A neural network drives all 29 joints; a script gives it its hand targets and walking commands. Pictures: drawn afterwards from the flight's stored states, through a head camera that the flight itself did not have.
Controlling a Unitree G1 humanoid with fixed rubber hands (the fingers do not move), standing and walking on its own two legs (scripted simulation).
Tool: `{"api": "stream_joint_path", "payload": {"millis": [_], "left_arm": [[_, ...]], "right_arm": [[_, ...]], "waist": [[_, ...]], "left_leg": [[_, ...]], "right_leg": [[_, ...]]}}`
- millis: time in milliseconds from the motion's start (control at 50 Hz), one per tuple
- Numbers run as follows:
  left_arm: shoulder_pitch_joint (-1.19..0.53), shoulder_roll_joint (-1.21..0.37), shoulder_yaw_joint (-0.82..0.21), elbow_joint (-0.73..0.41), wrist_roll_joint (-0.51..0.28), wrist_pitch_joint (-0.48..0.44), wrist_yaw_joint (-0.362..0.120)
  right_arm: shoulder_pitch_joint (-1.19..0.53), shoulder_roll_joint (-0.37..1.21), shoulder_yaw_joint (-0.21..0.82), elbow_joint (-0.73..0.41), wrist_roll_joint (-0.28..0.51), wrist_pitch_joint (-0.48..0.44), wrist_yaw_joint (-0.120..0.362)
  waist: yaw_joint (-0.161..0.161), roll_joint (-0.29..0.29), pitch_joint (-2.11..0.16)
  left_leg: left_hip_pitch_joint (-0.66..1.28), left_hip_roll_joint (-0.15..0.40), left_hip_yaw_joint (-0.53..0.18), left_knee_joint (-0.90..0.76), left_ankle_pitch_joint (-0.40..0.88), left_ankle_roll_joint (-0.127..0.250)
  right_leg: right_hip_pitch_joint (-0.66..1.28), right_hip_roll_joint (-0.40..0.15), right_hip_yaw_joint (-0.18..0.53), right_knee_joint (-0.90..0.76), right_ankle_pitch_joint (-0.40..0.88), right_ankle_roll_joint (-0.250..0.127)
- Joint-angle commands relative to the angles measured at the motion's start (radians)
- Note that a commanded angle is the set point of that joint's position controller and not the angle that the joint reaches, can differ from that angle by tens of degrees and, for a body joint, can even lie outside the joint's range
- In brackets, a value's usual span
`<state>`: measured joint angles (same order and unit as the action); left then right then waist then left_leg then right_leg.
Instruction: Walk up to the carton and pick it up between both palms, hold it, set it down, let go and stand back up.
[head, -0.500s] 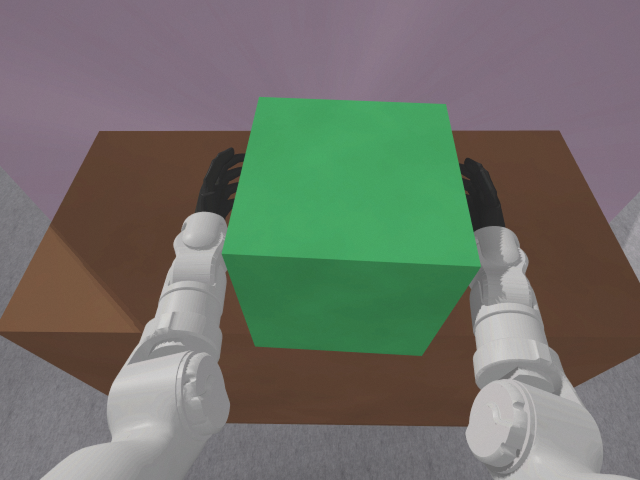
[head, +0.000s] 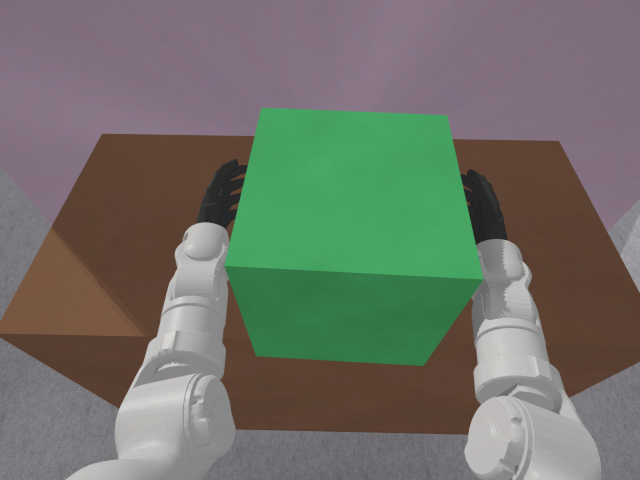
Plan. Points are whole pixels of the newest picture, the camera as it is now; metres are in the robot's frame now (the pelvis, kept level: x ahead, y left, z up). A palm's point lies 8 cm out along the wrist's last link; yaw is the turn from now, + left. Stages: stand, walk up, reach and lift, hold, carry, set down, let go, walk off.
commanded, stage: reach and lift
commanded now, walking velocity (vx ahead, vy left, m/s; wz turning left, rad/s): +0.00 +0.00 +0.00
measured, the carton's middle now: (346, 242) +0.43 -0.03 +0.03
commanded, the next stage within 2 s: none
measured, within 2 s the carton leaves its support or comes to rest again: leaves its support in 0.22 s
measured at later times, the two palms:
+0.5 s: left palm (212, 218) +0.41 +0.14 +0.10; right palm (495, 238) +0.38 -0.20 +0.10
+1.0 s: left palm (210, 225) +0.39 +0.14 +0.12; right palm (511, 246) +0.35 -0.20 +0.11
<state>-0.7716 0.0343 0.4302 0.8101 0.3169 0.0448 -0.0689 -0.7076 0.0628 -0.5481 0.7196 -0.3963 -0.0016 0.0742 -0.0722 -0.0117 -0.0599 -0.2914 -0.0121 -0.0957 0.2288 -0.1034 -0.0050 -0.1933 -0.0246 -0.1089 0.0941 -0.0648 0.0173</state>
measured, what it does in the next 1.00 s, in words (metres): stands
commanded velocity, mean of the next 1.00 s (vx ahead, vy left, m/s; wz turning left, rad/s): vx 0.00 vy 0.00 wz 0.00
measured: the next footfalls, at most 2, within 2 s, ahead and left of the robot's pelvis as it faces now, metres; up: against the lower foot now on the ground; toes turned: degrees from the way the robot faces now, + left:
none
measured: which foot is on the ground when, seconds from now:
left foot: down 0.00-1.00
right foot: down 0.00-1.00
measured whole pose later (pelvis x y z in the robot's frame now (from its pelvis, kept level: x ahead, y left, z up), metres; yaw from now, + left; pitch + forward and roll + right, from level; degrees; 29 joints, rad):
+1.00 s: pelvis -0.02 -0.01 +0.00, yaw +0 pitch +2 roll -1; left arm -0.68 0.01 0.34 0.58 0.25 0.24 -0.05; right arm -0.60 -0.01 -0.31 0.65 -0.15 0.07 -0.02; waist -0.08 -0.03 -0.02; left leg -0.17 0.00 -0.09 0.25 -0.11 -0.01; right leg -0.08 -0.01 -0.11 0.13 -0.08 0.01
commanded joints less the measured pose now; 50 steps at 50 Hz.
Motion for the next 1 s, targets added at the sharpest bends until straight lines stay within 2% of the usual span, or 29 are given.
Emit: {"api": "stream_joint_path", "payload": {"millis": [0, 40, 120, 180, 240, 280, 360, 380, 420, 500, 580, 600, 740, 820, 860, 920, 960, 980], "left_arm": [[-0.458, -0.447, -0.258, -0.068, -0.020, -0.040, -0.078], [-0.455, -0.448, -0.260, -0.063, -0.008, -0.039, -0.078], [-0.475, -0.437, -0.252, -0.044, -0.025, -0.041, -0.077], [-0.477, -0.442, -0.266, -0.035, -0.041, -0.044, -0.080], [-0.482, -0.430, -0.254, -0.032, -0.048, -0.046, -0.088], [-0.507, -0.427, -0.266, -0.037, -0.063, -0.054, -0.091], [-0.526, -0.428, -0.264, -0.038, -0.061, -0.061, -0.092], [-0.523, -0.434, -0.254, -0.033, -0.057, -0.059, -0.094], [-0.514, -0.418, -0.250, -0.027, -0.058, -0.052, -0.097], [-0.502, -0.420, -0.258, -0.067, -0.061, -0.014, -0.097], [-0.465, -0.407, -0.260, -0.114, -0.071, 0.042, -0.107], [-0.468, -0.406, -0.275, -0.140, -0.075, 0.052, -0.106], [-0.456, -0.429, -0.328, -0.245, -0.089, 0.090, -0.097], [-0.417, -0.423, -0.331, -0.267, -0.094, 0.137, -0.095], [-0.422, -0.421, -0.355, -0.292, -0.112, 0.147, -0.093], [-0.409, -0.425, -0.379, -0.332, -0.122, 0.153, -0.088], [-0.380, -0.436, -0.380, -0.355, -0.112, 0.169, -0.085], [-0.376, -0.435, -0.387, -0.365, -0.114, 0.178, -0.088]], "right_arm": [[-0.480, 0.335, 0.274, -0.079, 0.017, -0.084, 0.042], [-0.484, 0.350, 0.289, -0.078, 0.021, -0.084, 0.036], [-0.518, 0.344, 0.308, -0.077, 0.032, -0.085, 0.034], [-0.524, 0.351, 0.333, -0.078, 0.058, -0.087, 0.029], [-0.532, 0.354, 0.356, -0.091, 0.071, -0.089, 0.018], [-0.547, 0.352, 0.362, -0.094, 0.074, -0.095, 0.009], [-0.564, 0.365, 0.381, -0.107, 0.084, -0.105, 0.000], [-0.575, 0.359, 0.388, -0.113, 0.081, -0.105, -0.001], [-0.567, 0.359, 0.386, -0.108, 0.085, -0.098, -0.003], [-0.541, 0.336, 0.382, -0.093, 0.111, -0.070, -0.003], [-0.525, 0.306, 0.383, -0.136, 0.133, -0.029, -0.003], [-0.515, 0.301, 0.387, -0.132, 0.145, -0.021, -0.003], [-0.519, 0.287, 0.435, -0.203, 0.183, -0.024, -0.008], [-0.493, 0.264, 0.448, -0.204, 0.212, 0.004, -0.010], [-0.502, 0.262, 0.466, -0.224, 0.228, 0.012, -0.013], [-0.493, 0.279, 0.512, -0.265, 0.254, 0.007, -0.017], [-0.479, 0.271, 0.535, -0.266, 0.276, 0.008, -0.022], [-0.474, 0.264, 0.537, -0.266, 0.284, 0.012, -0.027]], "waist": [[-0.007, 0.080, -0.549], [-0.002, 0.084, -0.532], [0.008, 0.043, -0.524], [0.008, 0.049, -0.535], [0.010, 0.013, -0.527], [-0.002, 0.021, -0.553], [0.006, 0.018, -0.572], [0.014, 0.010, -0.557], [0.010, 0.004, -0.534], [0.005, 0.033, -0.473], [-0.006, 0.015, -0.416], [-0.008, 0.026, -0.412], [-0.009, 0.039, -0.452], [-0.009, 0.044, -0.387], [-0.017, 0.020, -0.390], [-0.006, 0.023, -0.452], [0.004, 0.026, -0.443], [-0.005, 0.018, -0.430]], "left_leg": [[0.181, -0.021, 0.060, 0.061, 0.403, -0.068], [0.151, -0.021, 0.058, 0.053, 0.391, -0.065], [0.130, -0.018, 0.059, 0.030, 0.335, -0.050], [0.119, -0.022, 0.060, 0.034, 0.340, -0.040], [0.087, -0.021, 0.058, 0.016, 0.304, -0.025], [0.067, -0.023, 0.060, 0.011, 0.283, -0.022], [0.073, -0.025, 0.067, 0.009, 0.283, -0.013], [0.064, -0.027, 0.067, 0.002, 0.267, -0.012], [0.072, -0.024, 0.066, -0.006, 0.241, -0.008], [0.140, -0.019, 0.062, -0.001, 0.230, -0.022], [0.168, -0.017, 0.058, -0.007, 0.184, -0.027], [0.179, -0.017, 0.059, -0.003, 0.183, -0.028], [0.184, -0.020, 0.060, 0.016, 0.233, -0.029], [0.209, -0.022, 0.056, 0.010, 0.170, -0.029], [0.201, -0.022, 0.056, 0.017, 0.165, -0.028], [0.202, -0.028, 0.063, 0.024, 0.226, -0.022], [0.201, -0.029, 0.063, 0.025, 0.253, -0.023], [0.208, -0.029, 0.060, 0.030, 0.254, -0.023]], "right_leg": [[0.286, 0.062, -0.026, 0.106, 0.438, 0.008], [0.320, 0.062, -0.021, 0.110, 0.447, 0.007], [0.352, 0.057, -0.016, 0.114, 0.425, 0.012], [0.387, 0.052, -0.010, 0.126, 0.463, 0.020], [0.420, 0.047, -0.005, 0.134, 0.478, 0.023], [0.444, 0.043, -0.001, 0.142, 0.487, 0.026], [0.470, 0.041, -0.002, 0.150, 0.507, 0.028], [0.466, 0.046, -0.006, 0.148, 0.494, 0.028], [0.466, 0.041, -0.003, 0.141, 0.466, 0.029], [0.403, 0.046, -0.014, 0.112, 0.381, 0.015], [0.376, 0.051, -0.026, 0.093, 0.305, 0.016], [0.367, 0.051, -0.025, 0.093, 0.297, 0.014], [0.383, 0.058, -0.024, 0.113, 0.349, 0.012], [0.354, 0.058, -0.027, 0.101, 0.261, 0.011], [0.348, 0.060, -0.025, 0.109, 0.262, 0.016], [0.383, 0.060, -0.022, 0.124, 0.345, 0.023], [0.402, 0.061, -0.017, 0.128, 0.373, 0.013], [0.403, 0.062, -0.015, 0.127, 0.371, 0.015]]}}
